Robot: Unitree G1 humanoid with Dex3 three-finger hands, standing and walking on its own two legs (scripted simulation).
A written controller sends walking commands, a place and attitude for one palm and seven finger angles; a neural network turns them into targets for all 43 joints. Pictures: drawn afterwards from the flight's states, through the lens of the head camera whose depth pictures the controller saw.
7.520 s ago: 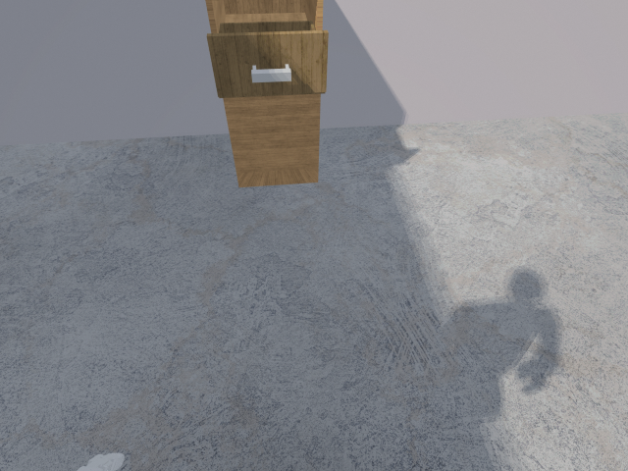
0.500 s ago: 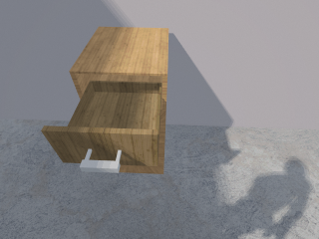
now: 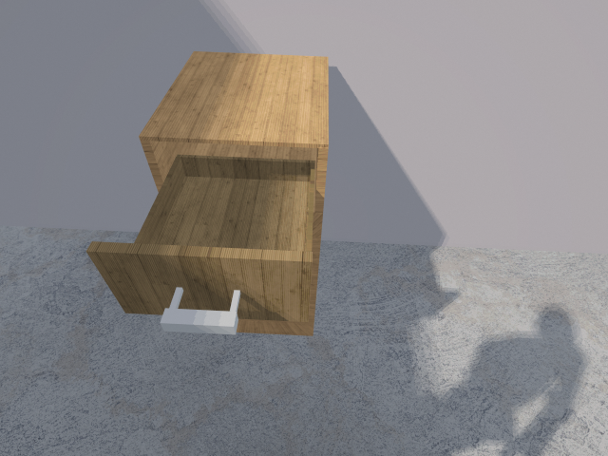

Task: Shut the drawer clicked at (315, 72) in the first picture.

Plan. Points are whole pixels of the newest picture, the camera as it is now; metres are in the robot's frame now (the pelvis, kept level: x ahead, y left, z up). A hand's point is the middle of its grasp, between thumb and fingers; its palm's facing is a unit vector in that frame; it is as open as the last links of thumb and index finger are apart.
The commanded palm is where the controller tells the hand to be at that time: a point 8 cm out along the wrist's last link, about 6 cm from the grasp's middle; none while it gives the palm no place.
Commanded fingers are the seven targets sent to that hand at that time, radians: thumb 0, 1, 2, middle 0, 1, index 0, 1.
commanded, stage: shuffle to correct the standing spot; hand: left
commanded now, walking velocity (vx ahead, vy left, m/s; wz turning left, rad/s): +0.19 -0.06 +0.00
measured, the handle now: (203, 308) +0.35 +0.19 -0.05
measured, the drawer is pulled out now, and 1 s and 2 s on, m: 0.30 0.30 0.30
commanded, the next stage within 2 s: come to a stop and stand still in 0.16 s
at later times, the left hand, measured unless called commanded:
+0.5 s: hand out of the picture +0.06 +0.14 -0.18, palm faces +0.06 -0.98 -0.18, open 7.3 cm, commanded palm none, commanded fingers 0.00 0.90 0.90 -0.20 -0.30 -0.20 -0.30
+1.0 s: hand out of the picture +0.04 +0.17 -0.17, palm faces +0.01 -0.97 -0.22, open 7.3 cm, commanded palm none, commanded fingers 0.00 0.90 0.90 -0.20 -0.30 -0.20 -0.30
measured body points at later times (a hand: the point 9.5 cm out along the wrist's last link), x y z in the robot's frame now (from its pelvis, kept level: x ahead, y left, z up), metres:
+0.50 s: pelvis +0.07 -0.01 -0.01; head +0.08 -0.02 +0.44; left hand +0.05 +0.20 -0.17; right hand +0.06 -0.21 -0.17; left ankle +0.01 +0.08 -0.74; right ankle +0.04 -0.12 -0.74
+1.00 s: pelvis +0.01 -0.01 +0.00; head +0.00 -0.02 +0.44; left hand +0.04 +0.22 -0.16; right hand +0.04 -0.24 -0.16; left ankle +0.01 +0.08 -0.74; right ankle +0.04 -0.12 -0.74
